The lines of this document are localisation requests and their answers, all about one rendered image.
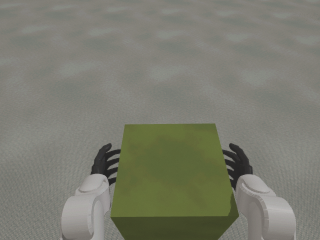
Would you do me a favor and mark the robot left hand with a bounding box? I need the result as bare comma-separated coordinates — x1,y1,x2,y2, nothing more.
90,143,121,186

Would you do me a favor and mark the robot right hand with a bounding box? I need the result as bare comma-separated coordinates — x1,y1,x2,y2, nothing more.
222,143,253,191

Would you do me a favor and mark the robot left forearm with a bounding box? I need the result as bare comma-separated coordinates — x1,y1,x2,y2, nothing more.
59,173,112,240

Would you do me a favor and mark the carton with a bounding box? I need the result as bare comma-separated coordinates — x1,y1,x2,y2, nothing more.
110,123,239,240

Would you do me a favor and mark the robot right forearm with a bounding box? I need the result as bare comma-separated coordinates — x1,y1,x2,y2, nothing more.
235,174,297,240

